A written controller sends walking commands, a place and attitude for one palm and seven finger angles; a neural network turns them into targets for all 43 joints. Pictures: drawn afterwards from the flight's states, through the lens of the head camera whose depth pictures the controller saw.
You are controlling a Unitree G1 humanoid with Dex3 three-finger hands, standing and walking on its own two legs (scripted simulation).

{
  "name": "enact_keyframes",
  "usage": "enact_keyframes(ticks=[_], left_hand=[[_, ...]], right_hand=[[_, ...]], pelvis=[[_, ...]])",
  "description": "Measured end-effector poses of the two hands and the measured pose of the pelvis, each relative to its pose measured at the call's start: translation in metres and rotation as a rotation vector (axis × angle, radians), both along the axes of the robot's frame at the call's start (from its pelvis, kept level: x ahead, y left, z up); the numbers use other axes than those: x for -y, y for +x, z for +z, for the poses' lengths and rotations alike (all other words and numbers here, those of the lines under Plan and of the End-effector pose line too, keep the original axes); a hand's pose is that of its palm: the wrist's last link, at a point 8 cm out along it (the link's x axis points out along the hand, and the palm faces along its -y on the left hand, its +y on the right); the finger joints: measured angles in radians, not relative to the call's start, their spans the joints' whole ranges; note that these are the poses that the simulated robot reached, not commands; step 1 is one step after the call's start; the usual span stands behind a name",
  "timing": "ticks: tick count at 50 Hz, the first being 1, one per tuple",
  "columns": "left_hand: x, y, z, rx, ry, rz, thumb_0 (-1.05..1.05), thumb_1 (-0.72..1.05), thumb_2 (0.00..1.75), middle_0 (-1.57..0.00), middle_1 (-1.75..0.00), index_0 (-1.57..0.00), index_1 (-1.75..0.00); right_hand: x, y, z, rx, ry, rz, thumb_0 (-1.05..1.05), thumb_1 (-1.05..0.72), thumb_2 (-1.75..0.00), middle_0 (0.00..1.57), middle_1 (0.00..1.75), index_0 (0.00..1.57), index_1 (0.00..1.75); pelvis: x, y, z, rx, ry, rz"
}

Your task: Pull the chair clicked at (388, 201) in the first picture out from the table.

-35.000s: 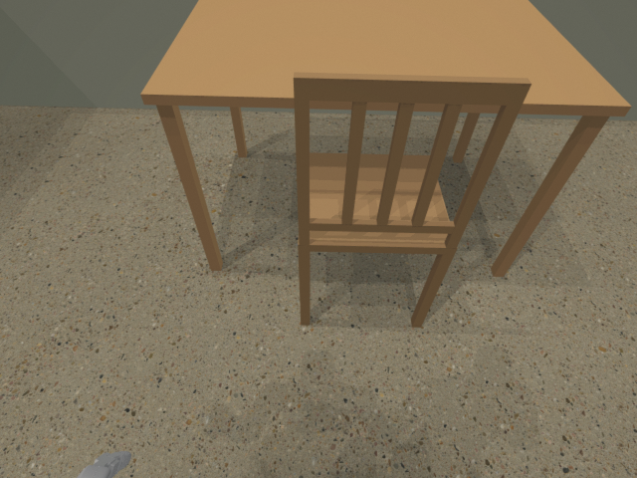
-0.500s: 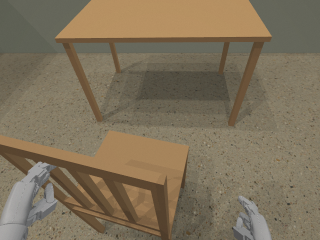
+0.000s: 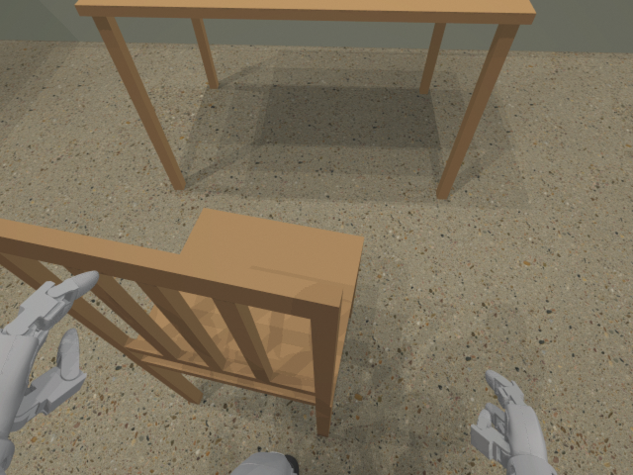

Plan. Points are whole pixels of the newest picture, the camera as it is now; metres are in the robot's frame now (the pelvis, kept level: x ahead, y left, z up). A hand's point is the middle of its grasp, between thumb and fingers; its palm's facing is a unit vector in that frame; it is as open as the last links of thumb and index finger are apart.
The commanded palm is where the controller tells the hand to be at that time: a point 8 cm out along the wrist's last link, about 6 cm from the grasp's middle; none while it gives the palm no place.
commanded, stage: step back with the hand held close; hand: left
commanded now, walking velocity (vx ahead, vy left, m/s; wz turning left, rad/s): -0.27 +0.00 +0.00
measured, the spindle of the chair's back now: (192, 330) +0.29 +0.22 -0.07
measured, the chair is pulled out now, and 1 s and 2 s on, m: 0.65 0.65 0.65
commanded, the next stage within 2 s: stop stepping back and stand still in 0.62 s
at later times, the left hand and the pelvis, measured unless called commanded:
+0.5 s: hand out of the picture +0.12 +0.28 +0.16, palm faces +0.38 -0.77 -0.51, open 7.5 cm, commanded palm +0.05 +0.33 +0.18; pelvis -0.08 +0.02 -0.01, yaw +1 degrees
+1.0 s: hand out of the picture +0.01 +0.30 +0.18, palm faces +0.50 -0.73 -0.47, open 7.5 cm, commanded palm -0.04 +0.34 +0.18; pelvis -0.16 +0.03 -0.01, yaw +4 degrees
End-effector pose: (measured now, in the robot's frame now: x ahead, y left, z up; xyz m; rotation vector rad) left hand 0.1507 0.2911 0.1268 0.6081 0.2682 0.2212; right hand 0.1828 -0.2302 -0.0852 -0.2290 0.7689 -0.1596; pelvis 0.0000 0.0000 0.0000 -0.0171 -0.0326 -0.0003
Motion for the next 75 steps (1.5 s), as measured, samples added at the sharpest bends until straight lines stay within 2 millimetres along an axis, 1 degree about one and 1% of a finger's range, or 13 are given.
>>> enact_keyframes(ticks=[6, 9, 15, 20, 30, 34, 43, 46, 52, 55, 59, 65, 75], left_hand=[[-0.001, -0.026, 0.087, 0.477, 0.140, -0.023, 0.02, 0.89, 0.89, -0.22, -0.30, -0.29, -0.32], [-0.012, -0.039, 0.105, 0.611, 0.172, 0.023, 0.01, 0.89, 0.89, -0.21, -0.30, -0.26, -0.31], [-0.041, -0.040, 0.053, 0.551, 0.009, 0.135, 0.01, 0.89, 0.90, -0.20, -0.30, -0.22, -0.30], [-0.037, -0.049, 0.015, 0.422, -0.063, 0.095, 0.02, 0.89, 0.90, -0.20, -0.30, -0.21, -0.30], [-0.018, -0.101, 0.100, 0.650, 0.245, -0.103, 0.02, 0.88, 0.89, -0.21, -0.30, -0.21, -0.30], [-0.031, -0.116, 0.093, 0.644, 0.211, -0.004, 0.01, 0.88, 0.89, -0.21, -0.30, -0.21, -0.30], [-0.052, -0.149, 0.029, 0.528, -0.005, 0.104, 0.01, 0.89, 0.89, -0.21, -0.30, -0.21, -0.30], [-0.048, -0.165, 0.036, 0.533, 0.001, 0.079, 0.02, 0.89, 0.89, -0.21, -0.30, -0.21, -0.30], [-0.047, -0.192, 0.081, 0.675, 0.136, 0.037, 0.02, 0.88, 0.89, -0.21, -0.30, -0.21, -0.30], [-0.059, -0.193, 0.085, 0.681, 0.137, 0.085, 0.01, 0.88, 0.89, -0.21, -0.30, -0.21, -0.30], [-0.070, -0.184, 0.062, 0.579, 0.065, 0.154, 0.01, 0.89, 0.90, -0.20, -0.30, -0.21, -0.30], [-0.057, -0.174, 0.028, 0.454, -0.047, 0.129, 0.02, 0.89, 0.90, -0.20, -0.30, -0.20, -0.30], [-0.066, -0.162, 0.066, 0.563, 0.072, 0.050, 0.02, 0.88, 0.89, -0.21, -0.30, -0.21, -0.30]], right_hand=[[-0.007, -0.026, -0.001, 0.014, -0.007, 0.017, 0.01, -0.91, -0.90, 0.20, 0.30, 0.20, 0.30], [-0.009, -0.039, -0.002, 0.051, 0.027, -0.015, 0.01, -0.91, -0.90, 0.20, 0.30, 0.20, 0.30], [-0.010, -0.072, -0.007, 0.065, 0.024, -0.062, 0.01, -0.91, -0.90, 0.20, 0.30, 0.20, 0.30], [-0.019, -0.103, 0.002, 0.018, -0.024, -0.046, 0.01, -0.91, -0.90, 0.20, 0.30, 0.20, 0.30], [-0.028, -0.128, -0.011, 0.015, 0.004, 0.018, 0.01, -0.90, -0.90, 0.20, 0.30, 0.20, 0.30], [-0.023, -0.135, -0.018, 0.048, 0.043, -0.021, 0.01, -0.90, -0.90, 0.20, 0.30, 0.20, 0.30], [-0.024, -0.171, 0.003, 0.056, -0.059, 0.005, 0.01, -0.91, -0.90, 0.20, 0.30, 0.20, 0.30], [-0.032, -0.183, 0.011, 0.067, -0.052, 0.011, 0.01, -0.91, -0.90, 0.20, 0.30, 0.20, 0.30], [-0.046, -0.193, 0.003, 0.053, -0.011, 0.064, 0.01, -0.90, -0.90, 0.20, 0.30, 0.20, 0.30], [-0.051, -0.195, -0.001, 0.041, 0.013, 0.071, 0.01, -0.90, -0.90, 0.20, 0.30, 0.20, 0.30], [-0.054, -0.197, -0.001, 0.058, 0.042, 0.047, 0.01, -0.90, -0.90, 0.20, 0.30, 0.20, 0.30], [-0.049, -0.197, 0.008, 0.062, 0.012, 0.031, 0.01, -0.90, -0.90, 0.20, 0.30, 0.20, 0.30], [-0.044, -0.180, 0.020, 0.068, -0.036, 0.013, 0.01, -0.91, -0.90, 0.20, 0.30, 0.20, 0.30]], pelvis=[[-0.002, -0.020, -0.002, 0.004, -0.010, 0.014], [-0.006, -0.027, -0.004, 0.003, -0.014, 0.010], [-0.023, -0.040, -0.012, -0.017, -0.015, 0.021], [-0.028, -0.064, -0.010, -0.017, 0.008, 0.004], [-0.020, -0.099, -0.013, -0.031, -0.015, 0.017], [-0.021, -0.111, -0.015, -0.022, -0.001, 0.012], [-0.036, -0.148, -0.016, -0.022, 0.018, 0.058], [-0.036, -0.155, -0.011, -0.012, 0.004, 0.062], [-0.036, -0.159, -0.010, -0.012, -0.021, 0.078], [-0.038, -0.162, -0.006, -0.008, -0.019, 0.072], [-0.040, -0.164, -0.003, -0.003, -0.010, 0.058], [-0.042, -0.162, -0.001, 0.000, -0.006, 0.054], [-0.048, -0.149, 0.003, -0.016, -0.008, 0.055]])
